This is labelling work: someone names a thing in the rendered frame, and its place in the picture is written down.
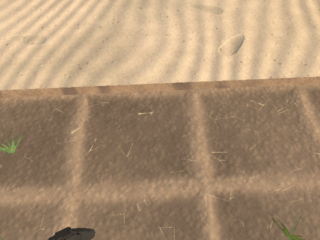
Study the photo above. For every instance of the robot left hand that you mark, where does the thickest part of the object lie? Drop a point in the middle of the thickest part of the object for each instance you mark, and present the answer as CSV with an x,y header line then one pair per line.
x,y
74,234

